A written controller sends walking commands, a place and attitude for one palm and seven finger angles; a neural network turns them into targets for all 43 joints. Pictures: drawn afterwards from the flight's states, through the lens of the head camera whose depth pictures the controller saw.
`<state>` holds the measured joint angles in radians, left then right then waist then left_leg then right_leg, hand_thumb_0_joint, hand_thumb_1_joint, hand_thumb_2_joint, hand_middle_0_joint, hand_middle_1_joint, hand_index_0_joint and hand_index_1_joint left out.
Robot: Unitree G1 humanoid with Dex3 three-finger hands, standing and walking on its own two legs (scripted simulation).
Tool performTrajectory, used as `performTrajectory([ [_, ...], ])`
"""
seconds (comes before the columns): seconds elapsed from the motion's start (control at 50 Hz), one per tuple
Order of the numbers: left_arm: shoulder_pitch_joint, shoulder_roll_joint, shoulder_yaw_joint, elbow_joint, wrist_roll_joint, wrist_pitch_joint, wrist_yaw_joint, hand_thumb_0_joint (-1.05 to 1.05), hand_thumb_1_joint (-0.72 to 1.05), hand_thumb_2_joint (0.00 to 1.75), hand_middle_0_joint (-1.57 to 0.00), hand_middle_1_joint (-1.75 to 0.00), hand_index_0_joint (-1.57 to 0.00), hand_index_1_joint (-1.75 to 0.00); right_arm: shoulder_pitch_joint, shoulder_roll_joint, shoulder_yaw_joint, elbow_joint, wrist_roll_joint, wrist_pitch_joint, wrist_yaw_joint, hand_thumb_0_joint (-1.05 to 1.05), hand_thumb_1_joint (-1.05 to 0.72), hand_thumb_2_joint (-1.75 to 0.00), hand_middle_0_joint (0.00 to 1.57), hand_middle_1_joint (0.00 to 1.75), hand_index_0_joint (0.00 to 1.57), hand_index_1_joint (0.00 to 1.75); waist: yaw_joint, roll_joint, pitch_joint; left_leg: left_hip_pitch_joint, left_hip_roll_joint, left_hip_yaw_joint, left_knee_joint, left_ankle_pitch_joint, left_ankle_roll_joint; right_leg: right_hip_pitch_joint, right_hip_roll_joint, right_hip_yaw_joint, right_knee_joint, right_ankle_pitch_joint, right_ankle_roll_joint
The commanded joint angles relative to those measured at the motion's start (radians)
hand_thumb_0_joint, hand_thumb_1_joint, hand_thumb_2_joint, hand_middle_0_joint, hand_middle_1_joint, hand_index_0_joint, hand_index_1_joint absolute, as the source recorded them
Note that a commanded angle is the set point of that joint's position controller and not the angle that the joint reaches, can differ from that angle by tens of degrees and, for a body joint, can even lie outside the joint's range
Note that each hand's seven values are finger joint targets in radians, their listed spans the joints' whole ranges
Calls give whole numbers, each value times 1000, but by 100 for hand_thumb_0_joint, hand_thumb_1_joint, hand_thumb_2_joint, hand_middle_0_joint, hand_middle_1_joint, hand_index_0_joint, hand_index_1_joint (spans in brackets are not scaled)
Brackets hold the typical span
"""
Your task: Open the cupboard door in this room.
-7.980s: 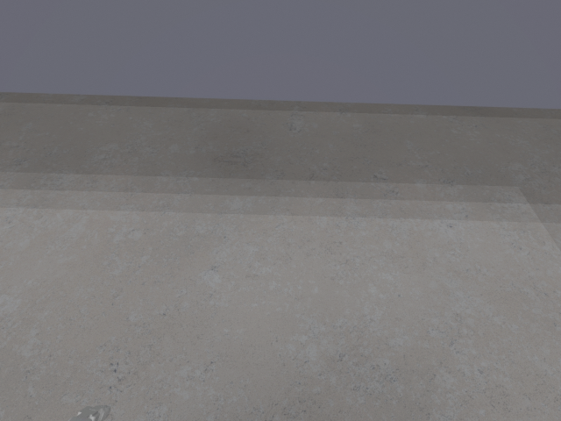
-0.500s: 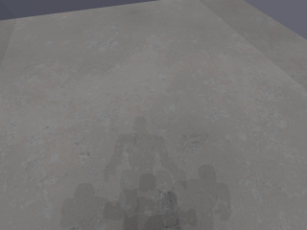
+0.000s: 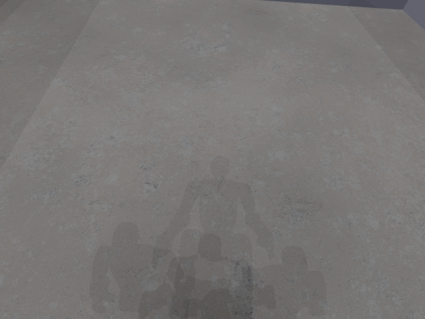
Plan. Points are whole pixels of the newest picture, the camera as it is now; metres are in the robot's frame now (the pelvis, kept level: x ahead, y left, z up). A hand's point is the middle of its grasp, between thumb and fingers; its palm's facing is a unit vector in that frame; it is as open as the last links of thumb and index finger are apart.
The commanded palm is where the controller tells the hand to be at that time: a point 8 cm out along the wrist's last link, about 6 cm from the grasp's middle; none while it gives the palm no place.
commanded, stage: turn or walk to find it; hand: left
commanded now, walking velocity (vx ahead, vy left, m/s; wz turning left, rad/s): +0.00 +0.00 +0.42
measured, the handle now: out of the picture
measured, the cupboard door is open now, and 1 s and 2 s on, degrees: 0 0 0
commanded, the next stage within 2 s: none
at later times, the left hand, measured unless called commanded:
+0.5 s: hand out of the picture +0.06 +0.18 -0.13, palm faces +0.19 -0.94 -0.28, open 7.4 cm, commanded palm none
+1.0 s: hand out of the picture -0.13 +0.20 -0.17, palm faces +0.45 -0.85 -0.25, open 7.4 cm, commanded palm none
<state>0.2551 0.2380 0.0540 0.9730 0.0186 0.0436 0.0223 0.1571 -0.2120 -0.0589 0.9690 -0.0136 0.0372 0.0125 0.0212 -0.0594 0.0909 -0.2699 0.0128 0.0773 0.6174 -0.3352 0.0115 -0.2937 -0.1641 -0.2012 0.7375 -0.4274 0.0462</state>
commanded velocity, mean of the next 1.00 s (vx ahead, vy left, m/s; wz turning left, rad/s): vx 0.00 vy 0.00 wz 0.42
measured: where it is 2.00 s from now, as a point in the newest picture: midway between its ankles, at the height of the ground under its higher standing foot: outside the picture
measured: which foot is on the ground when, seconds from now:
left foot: down 0.00-0.44, up 0.46-0.88, down 0.90-1.00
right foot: up 0.00-0.42, down 0.44-0.90, up 0.92-1.00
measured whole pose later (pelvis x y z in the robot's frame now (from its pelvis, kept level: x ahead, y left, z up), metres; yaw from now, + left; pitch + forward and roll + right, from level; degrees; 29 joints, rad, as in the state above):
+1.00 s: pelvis -0.05 -0.01 +0.01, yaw +24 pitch -1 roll +0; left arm 0.26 0.27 0.07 1.00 0.02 0.08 0.03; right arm 0.13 -0.20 -0.05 0.95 -0.02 0.02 0.00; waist 0.03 -0.06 0.08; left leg -0.25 0.01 0.07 0.59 -0.32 0.03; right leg -0.38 -0.13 -0.11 0.95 -0.50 0.06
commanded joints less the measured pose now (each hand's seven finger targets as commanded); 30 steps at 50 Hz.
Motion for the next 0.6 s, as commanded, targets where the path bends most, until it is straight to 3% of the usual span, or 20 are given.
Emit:
performTrajectory([
  [0.0, -101, 84, 23, -107, -3, -2, 5, 0, 90, 90, -20, -30, -20, -30, 112, -227, -42, -33, -6, -23, -32, 0, -90, -90, 20, 30, 20, 30, -75, 321, -114, 155, 331, -383, -294, 510, 159, -262, 36, 177, 380, -133, 20],
  [0.04, -66, 84, 26, -75, -2, -9, -9, 0, 90, 90, -20, -30, -20, -30, 35, -183, -24, -59, -7, -29, -33, 0, -90, -90, 20, 30, 20, 30, -35, 219, -95, 133, 253, -288, -292, 490, 141, -244, 41, 176, 397, -15, 26],
  [0.1, -36, 81, 25, -59, -3, -8, -11, 0, 90, 90, -20, -30, -20, -30, 29, -177, -22, -64, -2, -35, -31, 0, -90, -90, 20, 30, 20, 30, -24, 198, -104, 137, 220, -255, -308, 472, 136, -219, 50, 172, 358, 32, 36],
  [0.24, -111, 63, 18, -108, -7, -12, -3, 0, 90, 90, -20, -30, -20, -30, 87, -183, -39, -57, -9, -26, -27, 0, -90, -90, 20, 30, 20, 30, -61, 193, -110, 173, 232, -343, -285, 491, 167, -192, 82, 176, 181, -24, 42],
  [0.32, -92, 52, 14, -117, -12, -19, -1, 0, 90, 90, -20, -30, -20, -30, 67, -186, -45, -68, -14, -19, -24, 0, -90, -90, 20, 30, 20, 30, -49, 232, -123, 111, 207, -382, -253, 514, 158, -78, 118, 162, 6, -16, 26],
  [0.36, -37, 60, 15, -106, -15, -27, 2, 0, 90, 90, -20, -30, -20, -30, 49, -184, -47, -74, -11, -16, -22, 0, -90, -90, 20, 30, 20, 30, -20, 216, -141, 60, 179, -386, -211, 503, 136, 33, 135, 150, -148, 86, 19],
  [0.38, -6, 70, 19, -94, -14, -33, 4, 0, 90, 90, -20, -30, -20, -30, 42, -175, -48, -79, -6, -15, -20, 0, -90, -90, 20, 30, 20, 30, -2, 191, -147, -4, 149, -376, -176, 438, 105, 130, 127, 146, -270, 183, 15],
  [0.4, 34, 110, 26, -90, -8, -43, 9, 0, 90, 90, -20, -30, -20, -30, 40, -145, -46, -82, 2, -16, -15, 0, -90, -90, 20, 30, 20, 30, 17, 103, -158, -104, 97, -332, -99, 298, 55, 252, 56, 212, -388, 243, -1],
  [0.42, 51, 194, 43, -91, 8, -52, 17, 0, 90, 90, -20, -30, -20, -30, 55, -76, -33, -106, 8, -18, -9, 0, -90, -90, 20, 30, 20, 30, 18, -152, -159, -289, -44, -173, 94, -6, -19, 341, -189, 461, -450, 273, -90],
  [0.44, 31, 221, 43, -111, 3, -47, 16, 0, 90, 90, -20, -30, -20, -30, 41, -96, -41, -111, -4, -5, -12, 0, -90, -90, 20, 30, 20, 30, 26, -191, -120, -295, -66, -152, 308, -230, -36, 191, -326, 532, -492, 262, -188],
  [0.46, -18, 193, 48, -127, -1, -49, 18, 0, 90, 90, -20, -30, -20, -30, 39, -118, -49, -100, -12, 10, -11, 0, -90, -90, 20, 30, 20, 30, 11, -198, -81, -292, -35, -190, 449, -210, -32, 91, -296, 516, -520, 179, -204],
  [0.48, -58, 165, 37, -135, -2, -47, 15, 0, 90, 90, -20, -30, -20, -30, 35, -119, -54, -82, -11, 17, -5, 0, -90, -90, 20, 30, 20, 30, -11, -111, -22, -292, -22, -186, 546, -147, -33, 21, -241, 453, -523, 135, -184],
  [0.5, -109, 135, 30, -142, -2, -45, 17, 0, 90, 90, -20, -30, -20, -30, 64, -113, -53, -65, -11, 21, 1, 0, -90, -90, 20, 30, 20, 30, -43, -70, -2, -289, -3, -172, 584, -93, -38, 0, -202, 372, -506, 150, -164],
  [0.52, -131, 113, 22, -146, 0, -51, 15, 0, 90, 90, -20, -30, -20, -30, 88, -101, -49, -47, -13, 22, 5, 0, -90, -90, 20, 30, 20, 30, -56, -67, 0, -282, 5, -148, 605, -38, -50, 13, -159, 289, -483, 220, -149],
  [0.54, -115, 102, 20, -142, 0, -57, 14, 0, 90, 90, -20, -30, -20, -30, 105, -94, -45, -42, -13, 20, 6, 0, -90, -90, 20, 30, 20, 30, -54, -80, -28, -287, 4, -134, 603, -19, -61, 62, -139, 245, -458, 309, -144],
  [0.58, -64, 103, 20, -124, 1, -61, 15, 0, 90, 90, -20, -30, -20, -30, 90, -95, -40, -41, -10, 18, 4, 0, -90, -90, 20, 30, 20, 30, -31, -104, -62, -290, 15, -118, 569, -28, -78, 137, -150, 218, -430, 426, -158],
])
